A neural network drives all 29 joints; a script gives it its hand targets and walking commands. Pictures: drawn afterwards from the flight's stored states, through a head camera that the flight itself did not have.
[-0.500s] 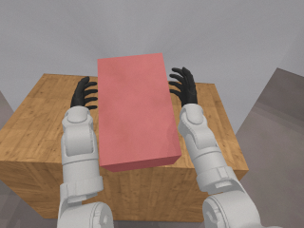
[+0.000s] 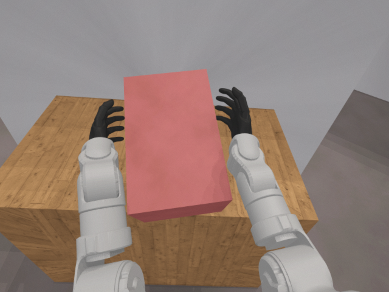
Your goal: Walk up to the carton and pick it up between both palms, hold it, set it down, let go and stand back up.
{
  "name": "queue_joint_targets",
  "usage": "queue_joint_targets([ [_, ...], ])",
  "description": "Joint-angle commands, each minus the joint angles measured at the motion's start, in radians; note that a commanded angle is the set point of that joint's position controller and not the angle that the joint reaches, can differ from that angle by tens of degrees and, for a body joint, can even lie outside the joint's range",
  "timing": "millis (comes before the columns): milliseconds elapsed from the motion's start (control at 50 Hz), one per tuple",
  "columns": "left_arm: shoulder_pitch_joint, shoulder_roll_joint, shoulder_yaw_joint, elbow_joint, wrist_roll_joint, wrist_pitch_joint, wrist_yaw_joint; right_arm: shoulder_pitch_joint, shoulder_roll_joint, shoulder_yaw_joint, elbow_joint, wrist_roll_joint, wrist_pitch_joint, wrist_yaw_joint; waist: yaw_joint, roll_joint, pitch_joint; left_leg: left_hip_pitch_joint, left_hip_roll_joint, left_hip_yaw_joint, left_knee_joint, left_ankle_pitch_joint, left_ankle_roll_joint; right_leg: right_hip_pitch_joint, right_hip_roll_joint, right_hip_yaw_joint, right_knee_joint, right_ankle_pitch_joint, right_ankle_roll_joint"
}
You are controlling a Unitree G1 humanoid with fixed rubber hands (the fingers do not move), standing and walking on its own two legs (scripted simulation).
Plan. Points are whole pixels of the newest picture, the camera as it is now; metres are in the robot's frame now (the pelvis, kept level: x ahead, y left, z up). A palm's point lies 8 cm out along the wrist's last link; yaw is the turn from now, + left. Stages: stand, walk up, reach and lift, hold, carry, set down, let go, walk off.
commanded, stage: hold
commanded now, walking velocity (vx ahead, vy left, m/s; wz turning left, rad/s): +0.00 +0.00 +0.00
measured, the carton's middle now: (174, 147) +0.39 +0.01 +0.10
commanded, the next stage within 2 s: none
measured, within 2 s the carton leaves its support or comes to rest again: neither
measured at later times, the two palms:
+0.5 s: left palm (104, 140) +0.35 +0.14 +0.16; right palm (242, 129) +0.35 -0.13 +0.17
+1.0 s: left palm (106, 140) +0.35 +0.14 +0.16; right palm (242, 130) +0.35 -0.13 +0.17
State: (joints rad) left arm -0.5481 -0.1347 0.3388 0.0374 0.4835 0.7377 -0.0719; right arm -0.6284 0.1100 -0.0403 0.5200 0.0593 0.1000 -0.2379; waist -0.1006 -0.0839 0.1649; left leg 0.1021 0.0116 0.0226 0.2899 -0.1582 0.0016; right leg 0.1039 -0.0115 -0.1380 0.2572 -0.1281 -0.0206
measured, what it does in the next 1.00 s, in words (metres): stands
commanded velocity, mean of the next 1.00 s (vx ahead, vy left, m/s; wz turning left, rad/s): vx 0.00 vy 0.00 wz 0.00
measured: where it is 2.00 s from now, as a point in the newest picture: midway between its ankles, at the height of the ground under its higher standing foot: outside the picture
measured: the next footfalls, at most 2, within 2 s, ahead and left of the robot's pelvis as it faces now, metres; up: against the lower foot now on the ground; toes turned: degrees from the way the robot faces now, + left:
none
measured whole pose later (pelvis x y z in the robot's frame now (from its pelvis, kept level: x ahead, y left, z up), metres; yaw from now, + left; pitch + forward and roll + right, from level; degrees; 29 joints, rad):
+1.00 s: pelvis +0.00 +0.00 +0.00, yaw -1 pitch -13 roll +0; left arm -0.56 -0.15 0.34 0.05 0.47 0.72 -0.06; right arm -0.64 0.10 -0.06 0.54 0.05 0.08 -0.23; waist -0.09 -0.08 0.17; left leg 0.08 0.01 0.03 0.29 -0.15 0.00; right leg 0.08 -0.01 -0.13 0.26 -0.12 -0.02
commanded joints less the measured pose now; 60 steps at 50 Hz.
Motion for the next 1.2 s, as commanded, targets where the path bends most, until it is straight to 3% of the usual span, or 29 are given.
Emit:
queue_joint_targets([
  [0, -0.632, -0.367, -0.432, -0.147, -0.159, -0.093, -0.136, -0.513, 0.375, 0.288, -0.177, 0.014, -0.032, 0.138, -0.023, 0.095, -0.343, -0.017, -0.030, 0.057, -0.039, 0.176, -0.009, 0.126, 0.032, -0.018, -0.005, 0.108, 0.046],
  [60, -0.643, -0.377, -0.455, -0.151, -0.172, -0.104, -0.125, -0.540, 0.377, 0.303, -0.196, 0.017, -0.046, 0.136, -0.024, 0.096, -0.388, 0.012, -0.030, 0.050, -0.013, 0.223, -0.015, 0.118, 0.037, -0.025, 0.001, 0.140, 0.045],
  [200, -0.642, -0.363, -0.429, -0.129, -0.168, -0.106, -0.117, -0.544, 0.383, 0.299, -0.175, 0.004, -0.046, 0.143, -0.003, 0.076, -0.379, -0.026, -0.029, 0.056, -0.037, 0.147, 0.006, 0.118, 0.030, -0.016, -0.001, 0.101, 0.049],
  [340, -0.622, -0.363, -0.426, -0.139, -0.156, -0.105, -0.116, -0.523, 0.382, 0.326, -0.163, 0.024, -0.042, 0.135, 0.005, 0.083, -0.378, 0.004, -0.032, 0.053, -0.018, 0.213, 0.000, 0.130, 0.032, -0.014, -0.001, 0.157, 0.049],
  [460, -0.634, -0.355, -0.403, -0.116, -0.146, -0.086, -0.130, -0.531, 0.381, 0.293, -0.142, 0.014, -0.026, 0.137, 0.002, 0.085, -0.310, -0.053, -0.032, 0.063, -0.056, 0.118, 0.007, 0.124, 0.022, -0.009, -0.012, 0.076, 0.047],
  [600, -0.638, -0.361, -0.443, -0.155, -0.172, -0.108, -0.129, -0.530, 0.391, 0.320, -0.190, 0.022, -0.042, 0.129, -0.021, 0.086, -0.408, 0.002, -0.039, 0.051, -0.012, 0.218, -0.006, 0.157, 0.027, -0.014, 0.010, 0.207, 0.059],
  [680, -0.628, -0.363, -0.446, -0.143, -0.169, -0.112, -0.129, -0.523, 0.384, 0.320, -0.193, 0.018, -0.043, 0.124, -0.027, 0.089, -0.397, 0.009, -0.038, 0.047, -0.010, 0.218, -0.009, 0.138, 0.027, -0.020, 0.007, 0.205, 0.060],
  [820, -0.647, -0.355, -0.403, -0.093, -0.149, -0.103, -0.125, -0.542, 0.377, 0.276, -0.138, -0.010, -0.037, 0.146, 0.001, 0.071, -0.327, -0.045, -0.027, 0.057, -0.061, 0.089, 0.008, 0.098, 0.026, -0.020, -0.011, 0.035, 0.047],
  [920, -0.664, -0.367, -0.412, -0.137, -0.160, -0.107, -0.117, -0.572, 0.394, 0.304, -0.169, 0.010, -0.055, 0.147, 0.016, 0.078, -0.400, -0.010, -0.031, 0.062, -0.030, 0.183, 0.008, 0.117, 0.032, -0.017, -0.002, 0.110, 0.048],
  [980, -0.640, -0.363, -0.424, -0.146, -0.157, -0.103, -0.118, -0.554, 0.385, 0.328, -0.173, 0.025, -0.051, 0.134, 0.006, 0.080, -0.418, 0.017, -0.035, 0.058, -0.008, 0.244, -0.002, 0.142, 0.035, -0.016, 0.005, 0.191, 0.055],
  [1080, -0.655, -0.355, -0.427, -0.134, -0.162, -0.102, -0.126, -0.523, 0.376, 0.294, -0.136, 0.011, -0.034, 0.134, -0.018, 0.088, -0.361, -0.026, -0.035, 0.056, -0.037, 0.144, 0.000, 0.127, 0.026, -0.012, -0.005, 0.108, 0.052],
  [1180, -0.637, -0.354, -0.408, -0.116, -0.151, -0.100, -0.129, -0.528, 0.381, 0.282, -0.148, 0.001, -0.039, 0.142, -0.008, 0.080, -0.349, -0.043, -0.034, 0.057, -0.046, 0.134, 0.005, 0.138, 0.023, -0.011, -0.004, 0.106, 0.051],
])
